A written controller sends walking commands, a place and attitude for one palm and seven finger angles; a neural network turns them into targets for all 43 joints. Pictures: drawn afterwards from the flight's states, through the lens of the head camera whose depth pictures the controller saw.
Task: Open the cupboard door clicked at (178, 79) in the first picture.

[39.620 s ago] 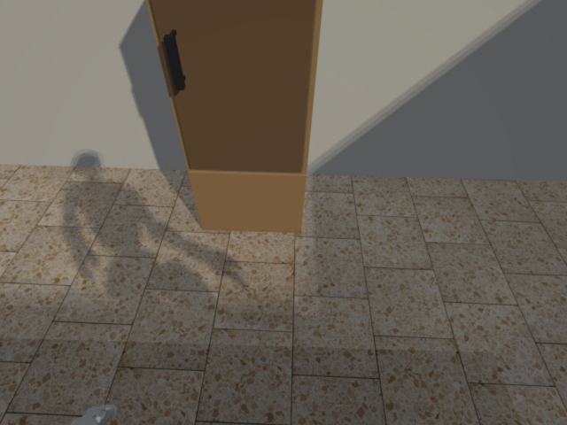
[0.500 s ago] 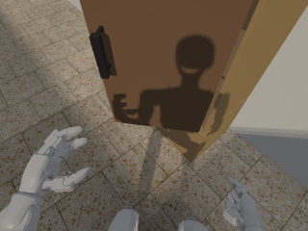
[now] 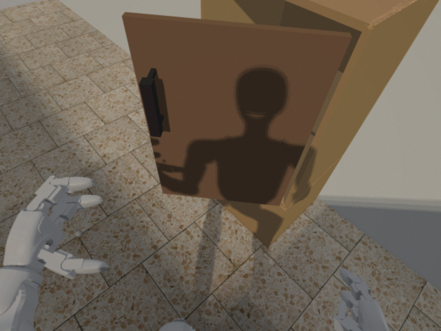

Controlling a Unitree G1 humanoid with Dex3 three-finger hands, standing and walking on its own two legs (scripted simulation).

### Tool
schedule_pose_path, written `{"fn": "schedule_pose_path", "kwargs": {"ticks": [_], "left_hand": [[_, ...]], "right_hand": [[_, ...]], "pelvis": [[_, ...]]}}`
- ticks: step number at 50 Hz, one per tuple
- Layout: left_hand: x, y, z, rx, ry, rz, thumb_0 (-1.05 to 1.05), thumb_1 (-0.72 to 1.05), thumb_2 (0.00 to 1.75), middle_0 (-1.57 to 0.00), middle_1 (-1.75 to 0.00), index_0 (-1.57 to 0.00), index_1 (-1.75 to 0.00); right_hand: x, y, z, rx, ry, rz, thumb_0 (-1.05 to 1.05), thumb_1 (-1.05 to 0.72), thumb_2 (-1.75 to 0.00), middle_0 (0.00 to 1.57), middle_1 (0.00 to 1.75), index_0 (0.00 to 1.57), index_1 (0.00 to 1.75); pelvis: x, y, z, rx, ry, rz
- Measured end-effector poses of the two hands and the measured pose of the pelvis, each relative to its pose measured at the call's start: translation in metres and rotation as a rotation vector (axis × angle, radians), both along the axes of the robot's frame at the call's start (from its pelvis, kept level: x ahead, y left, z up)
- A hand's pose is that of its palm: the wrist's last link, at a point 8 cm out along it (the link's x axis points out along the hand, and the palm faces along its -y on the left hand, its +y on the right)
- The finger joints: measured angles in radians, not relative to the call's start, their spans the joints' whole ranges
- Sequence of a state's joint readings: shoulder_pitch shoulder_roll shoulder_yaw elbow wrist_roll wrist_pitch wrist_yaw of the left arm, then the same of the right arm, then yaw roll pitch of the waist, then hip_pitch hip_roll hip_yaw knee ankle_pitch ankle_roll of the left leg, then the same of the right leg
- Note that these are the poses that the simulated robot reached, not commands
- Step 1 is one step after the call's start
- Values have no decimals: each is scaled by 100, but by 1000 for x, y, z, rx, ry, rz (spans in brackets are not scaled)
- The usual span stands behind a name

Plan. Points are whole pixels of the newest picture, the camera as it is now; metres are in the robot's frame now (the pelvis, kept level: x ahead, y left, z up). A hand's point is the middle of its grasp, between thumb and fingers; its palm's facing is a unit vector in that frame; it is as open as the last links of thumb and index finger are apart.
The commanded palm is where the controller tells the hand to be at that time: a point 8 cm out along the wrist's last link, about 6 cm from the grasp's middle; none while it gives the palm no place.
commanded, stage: raise the hand with hooked fingers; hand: left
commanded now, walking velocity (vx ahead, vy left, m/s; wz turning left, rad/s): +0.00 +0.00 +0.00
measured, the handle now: (154, 103) +0.55 +0.18 +0.09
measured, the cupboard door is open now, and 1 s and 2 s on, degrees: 41 41 41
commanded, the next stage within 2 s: move the hooked fingers beside the handle in 0.92 s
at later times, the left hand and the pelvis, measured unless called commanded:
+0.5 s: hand (55, 191) +0.30 +0.29 +0.11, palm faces +0.00 -1.00 -0.02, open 14.0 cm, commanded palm +0.27 +0.33 +0.11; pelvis +0.01 +0.01 +0.02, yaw +0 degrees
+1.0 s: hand (68, 193) +0.30 +0.26 +0.11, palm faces +0.01 -1.00 -0.03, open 14.0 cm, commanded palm +0.27 +0.31 +0.11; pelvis +0.01 -0.01 +0.02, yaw +0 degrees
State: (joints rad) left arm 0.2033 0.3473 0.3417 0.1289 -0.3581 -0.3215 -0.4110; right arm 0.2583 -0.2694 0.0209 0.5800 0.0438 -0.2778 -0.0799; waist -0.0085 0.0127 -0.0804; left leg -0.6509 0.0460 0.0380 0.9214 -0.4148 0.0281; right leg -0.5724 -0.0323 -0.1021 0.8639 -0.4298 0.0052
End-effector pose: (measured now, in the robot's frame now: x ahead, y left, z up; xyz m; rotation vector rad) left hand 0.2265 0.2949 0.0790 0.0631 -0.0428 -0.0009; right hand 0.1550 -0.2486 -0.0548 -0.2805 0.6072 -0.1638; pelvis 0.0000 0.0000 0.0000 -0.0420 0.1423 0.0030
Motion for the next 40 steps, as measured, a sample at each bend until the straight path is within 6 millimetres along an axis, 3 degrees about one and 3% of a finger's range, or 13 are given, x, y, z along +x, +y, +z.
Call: {"fn": "schedule_pose_path", "kwargs": {"ticks": [4,10,13,19,23,32,40], "left_hand": [[6,16,12,-2,-6,33,0,-37,36,-29,-111,-29,-111],[14,25,0,-29,127,8,0,-45,32,-30,-117,-29,-117],[20,28,4,-27,103,11,-1,-48,31,-30,-118,-29,-118],[36,39,32,-7,0,22,-1,-49,30,-30,-119,-30,-119],[49,46,33,-30,54,9,-1,-50,30,-30,-120,-30,-120],[54,32,24,-39,77,-16,-1,-50,30,-30,-120,-29,-120],[52,29,27,-25,64,17,-1,-50,30,-30,-120,-30,-120]], "right_hand": [[11,13,5,26,-25,32,2,-91,-90,20,30,20,30],[15,24,4,39,-11,55,2,-91,-90,20,30,20,30],[11,24,3,28,15,56,2,-91,-90,20,30,20,30],[0,18,2,14,59,34,2,-91,-90,20,30,20,30],[-8,11,1,13,80,3,2,-91,-90,20,30,20,30],[-19,-4,3,0,102,-27,2,-91,-90,20,30,20,30],[-16,-6,2,8,102,-26,2,-91,-90,20,30,20,30]], "pelvis": [[2,3,4,-2,-12,6],[1,7,8,-2,-21,9],[1,7,9,-2,-25,8],[5,6,13,-2,-34,7],[6,6,15,1,-35,5],[8,3,18,10,-24,-12],[9,-2,18,12,-31,-5]]}}
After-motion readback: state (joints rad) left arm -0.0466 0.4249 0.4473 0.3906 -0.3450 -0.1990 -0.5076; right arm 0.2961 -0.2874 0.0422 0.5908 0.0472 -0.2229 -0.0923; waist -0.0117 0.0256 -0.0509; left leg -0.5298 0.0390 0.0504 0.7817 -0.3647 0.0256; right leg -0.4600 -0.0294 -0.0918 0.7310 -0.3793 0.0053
